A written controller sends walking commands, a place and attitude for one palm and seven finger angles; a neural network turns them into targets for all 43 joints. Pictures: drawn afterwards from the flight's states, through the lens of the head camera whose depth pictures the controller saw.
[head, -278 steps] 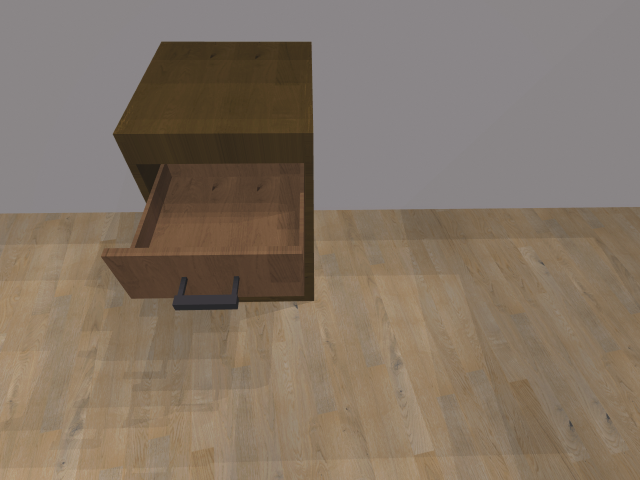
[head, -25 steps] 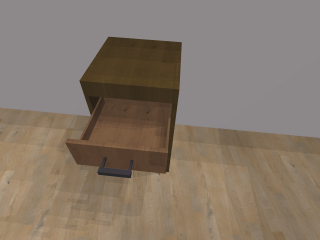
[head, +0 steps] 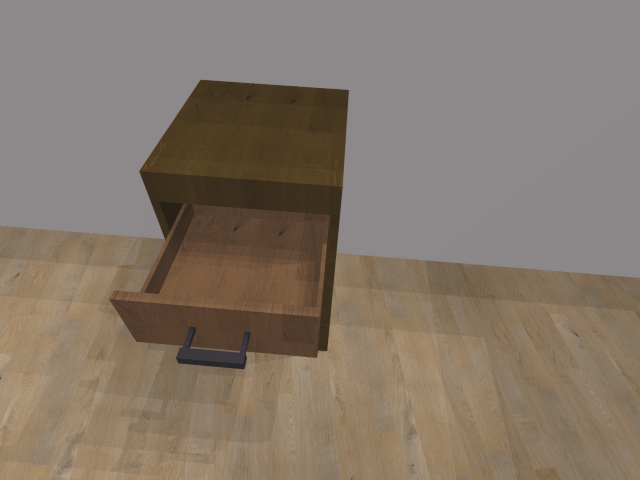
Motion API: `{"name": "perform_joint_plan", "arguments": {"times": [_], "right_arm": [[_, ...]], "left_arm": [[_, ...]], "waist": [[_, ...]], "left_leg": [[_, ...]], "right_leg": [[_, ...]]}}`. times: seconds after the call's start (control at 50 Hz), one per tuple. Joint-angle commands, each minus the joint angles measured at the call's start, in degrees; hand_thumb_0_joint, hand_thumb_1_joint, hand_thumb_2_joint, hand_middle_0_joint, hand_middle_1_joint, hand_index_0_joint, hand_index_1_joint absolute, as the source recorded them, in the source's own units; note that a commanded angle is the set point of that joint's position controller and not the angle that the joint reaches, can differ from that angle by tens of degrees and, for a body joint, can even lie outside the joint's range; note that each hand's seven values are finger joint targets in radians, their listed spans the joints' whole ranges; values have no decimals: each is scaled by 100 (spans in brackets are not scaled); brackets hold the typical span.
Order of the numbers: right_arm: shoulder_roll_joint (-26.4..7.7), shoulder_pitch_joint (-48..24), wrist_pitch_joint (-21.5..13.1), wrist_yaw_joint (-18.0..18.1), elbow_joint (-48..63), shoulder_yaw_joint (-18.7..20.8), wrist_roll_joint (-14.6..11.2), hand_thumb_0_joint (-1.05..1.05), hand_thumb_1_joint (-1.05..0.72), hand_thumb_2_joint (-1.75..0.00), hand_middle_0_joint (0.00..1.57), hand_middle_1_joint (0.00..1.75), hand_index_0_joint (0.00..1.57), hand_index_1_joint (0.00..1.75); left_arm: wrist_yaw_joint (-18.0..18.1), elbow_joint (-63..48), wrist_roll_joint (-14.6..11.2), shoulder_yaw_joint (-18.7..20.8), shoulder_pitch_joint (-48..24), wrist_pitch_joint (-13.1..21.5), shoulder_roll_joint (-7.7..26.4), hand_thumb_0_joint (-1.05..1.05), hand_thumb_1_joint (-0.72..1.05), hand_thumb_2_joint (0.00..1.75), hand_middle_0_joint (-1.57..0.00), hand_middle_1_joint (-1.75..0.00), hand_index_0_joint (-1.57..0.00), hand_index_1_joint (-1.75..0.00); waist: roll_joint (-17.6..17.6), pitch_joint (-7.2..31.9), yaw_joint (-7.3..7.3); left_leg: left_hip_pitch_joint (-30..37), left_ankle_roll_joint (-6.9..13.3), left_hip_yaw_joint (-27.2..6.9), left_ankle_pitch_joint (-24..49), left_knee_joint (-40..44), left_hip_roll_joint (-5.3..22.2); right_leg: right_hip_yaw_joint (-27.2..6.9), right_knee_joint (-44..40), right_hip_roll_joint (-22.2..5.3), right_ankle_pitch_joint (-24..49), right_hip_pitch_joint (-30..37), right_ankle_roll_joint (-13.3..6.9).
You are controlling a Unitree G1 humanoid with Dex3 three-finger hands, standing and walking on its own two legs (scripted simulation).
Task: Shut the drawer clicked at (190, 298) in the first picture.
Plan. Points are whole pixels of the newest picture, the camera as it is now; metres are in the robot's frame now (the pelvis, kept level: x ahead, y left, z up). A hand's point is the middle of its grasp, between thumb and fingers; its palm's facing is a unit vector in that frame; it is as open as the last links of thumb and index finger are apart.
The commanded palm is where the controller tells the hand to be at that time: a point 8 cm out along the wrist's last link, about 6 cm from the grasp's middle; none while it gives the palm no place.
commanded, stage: look again from close up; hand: left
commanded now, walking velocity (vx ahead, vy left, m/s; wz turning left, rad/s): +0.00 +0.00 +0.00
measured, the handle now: (215, 346) +0.39 +0.22 -0.21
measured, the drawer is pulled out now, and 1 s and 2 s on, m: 0.27 0.27 0.27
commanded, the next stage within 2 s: shuffle to correct the standing spot in 0.08 s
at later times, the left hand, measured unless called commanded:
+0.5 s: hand out of the picture -0.02 +0.16 -0.19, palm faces +0.09 -0.99 -0.15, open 7.4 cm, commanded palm none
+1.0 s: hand out of the picture +0.11 +0.19 -0.17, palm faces +0.01 -0.97 -0.25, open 7.3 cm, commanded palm none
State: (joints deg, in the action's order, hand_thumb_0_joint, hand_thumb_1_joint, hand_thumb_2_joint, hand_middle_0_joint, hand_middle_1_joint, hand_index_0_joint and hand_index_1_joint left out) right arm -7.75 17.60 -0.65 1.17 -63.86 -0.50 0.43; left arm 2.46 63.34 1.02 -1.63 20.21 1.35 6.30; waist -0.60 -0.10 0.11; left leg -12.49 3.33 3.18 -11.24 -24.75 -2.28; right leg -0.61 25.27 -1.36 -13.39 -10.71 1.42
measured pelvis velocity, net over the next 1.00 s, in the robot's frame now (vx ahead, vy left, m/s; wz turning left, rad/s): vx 0.07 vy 0.01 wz -0.02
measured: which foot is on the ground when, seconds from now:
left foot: down 0.00-1.00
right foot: down 0.00-0.52, up 0.54-0.82, down 0.84-1.00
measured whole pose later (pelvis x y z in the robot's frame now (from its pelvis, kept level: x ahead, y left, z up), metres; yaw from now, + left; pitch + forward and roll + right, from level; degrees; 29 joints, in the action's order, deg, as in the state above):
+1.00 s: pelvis +0.07 +0.01 +0.00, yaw -1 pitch -2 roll +0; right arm -7.1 16.7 -0.3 2.5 -64.3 0.0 0.4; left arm 3.4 60.9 0.8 0.2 14.0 0.4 8.1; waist 2.0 -2.1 0.9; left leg -5.7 3.5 4.8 -17.7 -24.9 -3.2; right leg 2.6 28.9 -1.0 -13.8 -13.5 -0.7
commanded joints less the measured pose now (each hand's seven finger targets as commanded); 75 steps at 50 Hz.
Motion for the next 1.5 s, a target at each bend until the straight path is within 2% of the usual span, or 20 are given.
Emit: {"name": "perform_joint_plan", "arguments": {"times": [0.0,0.16,0.22,0.34,0.38,0.44,0.48,0.5,0.52,0.56,0.62,0.8,0.9,0.94,0.96,0.98,1.04,1.18,1.28,1.48], "right_arm": [[-497,358,-112,20,118,51,-12,0,-90,-90,20,30,20,30],[-475,359,-88,21,65,53,-13,0,-90,-90,20,30,20,30],[-546,432,-32,-6,62,86,23,0,-90,-90,20,30,20,30],[-466,398,16,-56,263,114,72,0,-90,-90,20,30,20,30],[-411,428,-14,-53,317,117,78,0,-90,-90,20,30,20,30],[-369,646,-93,-47,291,91,68,0,-90,-90,20,30,20,30],[-582,1112,-201,-25,117,92,62,0,-90,-90,20,30,20,30],[-828,1460,-234,23,-3,128,84,0,-90,-90,20,30,20,30],[-839,1661,-245,97,-95,114,74,0,-90,-90,20,30,20,30],[-578,1240,-253,185,-9,-27,50,0,-90,-90,20,30,20,30],[-615,618,-235,189,159,-15,22,0,-90,-90,20,30,20,30],[-471,446,-150,225,112,145,-15,0,-90,-90,20,30,20,30],[-349,457,-75,158,54,126,-23,0,-90,-90,20,30,20,30],[-347,490,-92,123,-22,96,-15,0,-90,-90,20,30,20,30],[-869,65,-93,121,459,221,-66,0,-90,-90,20,30,20,30],[-691,351,-91,91,626,175,-5,0,-90,-90,20,30,20,30],[-427,353,-102,42,589,36,57,0,-90,-90,20,30,20,30],[-582,537,-93,13,576,-23,25,0,-90,-90,20,30,20,30],[-585,656,-61,-10,435,-49,32,0,-90,-90,20,30,20,30],[-429,866,-99,12,86,-92,14,0,-90,-90,20,30,20,30]], "left_arm": [[25,-60,-11,107,537,51,471,0,90,90,-20,-30,-20,-30],[26,-78,-8,112,483,43,478,0,90,90,-20,-30,-20,-30],[0,-92,29,167,509,33,568,0,90,90,-20,-30,-20,-30],[-39,-163,26,347,712,13,818,0,90,90,-20,-30,-20,-30],[-26,-208,13,410,741,30,898,0,90,90,-20,-30,-20,-30],[-27,-272,30,435,564,45,859,0,90,90,-20,-30,-20,-30],[-54,-284,41,367,478,34,626,0,90,90,-20,-30,-20,-30],[-48,-288,49,309,433,40,437,0,90,90,-20,-30,-20,-30],[-13,-314,46,239,285,48,333,0,90,90,-20,-30,-20,-30],[33,-201,15,203,270,-8,347,0,90,90,-20,-30,-20,-30],[17,-132,-22,183,349,-60,241,0,90,90,-20,-30,-20,-30],[54,-229,-22,317,92,-174,494,0,90,90,-20,-30,-20,-30],[46,-244,-37,260,21,-76,545,0,90,90,-20,-30,-20,-30],[41,-287,-42,222,-63,-65,508,0,90,90,-20,-30,-20,-30],[248,-205,8,280,160,-35,913,0,90,90,-20,-30,-20,-30],[221,-444,-63,277,79,4,832,0,90,90,-20,-30,-20,-30],[49,-593,-64,194,-189,20,818,0,90,90,-20,-30,-20,-30],[-24,-531,-48,128,-197,52,806,0,90,90,-20,-30,-20,-30],[-31,-480,-46,139,-65,55,852,0,90,90,-20,-30,-20,-30],[-17,-308,-69,136,109,101,770,0,90,90,-20,-30,-20,-30]], "waist": [[-24,-391,-33],[-53,-511,-29],[-45,-635,-36],[-643,-900,-135],[-861,-825,-115],[-579,-763,21],[428,-496,137],[1137,-300,222],[1496,-417,253],[751,-392,33],[297,-333,-168],[437,-255,-143],[-476,-203,-9],[-345,-302,3],[-1138,-351,-81],[-581,219,30],[783,-80,45],[-255,-580,121],[-179,-697,118],[-82,-452,69]], "left_leg": [[-55,-72,-783,97,628,722],[-35,-92,-770,49,649,727],[-168,-72,-708,-949,578,625],[-926,-138,-281,-1213,-337,220],[-987,-167,-114,-916,-778,216],[-447,-152,-101,-667,-312,276],[455,94,-733,452,255,727],[1023,435,-1568,1433,611,1395],[1384,737,-2017,2916,899,1825],[1090,899,-1590,4844,606,1904],[830,751,-841,5583,445,1563],[695,205,-881,4381,239,1403],[342,-94,-675,1602,419,869],[338,-82,-655,1221,652,879],[-30,-176,-544,2597,-477,1103],[-182,-239,-574,655,-189,723],[-326,-110,-720,-354,307,749],[-206,-73,-637,-514,390,674],[-109,-91,-514,-653,350,606],[-99,-125,-485,-367,363,632]], "right_leg": [[-363,-468,-418,357,-215,-303],[-353,-530,-401,302,-241,-304],[-426,-573,-400,-783,-383,-416],[-1282,-1113,-907,-2157,-370,-811],[-1576,-1281,-1220,-1976,-254,-993],[-1102,-765,-1079,-880,-477,-975],[-178,418,-347,-161,-809,-666],[420,1403,78,-587,-1272,-433],[431,2219,178,-1729,-1924,-289],[56,2613,-202,-1795,-1649,-233],[243,1578,-272,-964,-902,-135],[96,542,-265,246,-260,-249],[-373,136,-556,2084,180,-449],[-302,28,-496,1655,90,-441],[-115,389,-634,3482,23,-200],[-392,430,-781,2295,401,-415],[-456,33,-577,210,-65,-571],[-645,-509,-569,-299,-334,-636],[-791,-846,-586,-936,-524,-645],[-684,-847,-601,-261,-55,-643]]}}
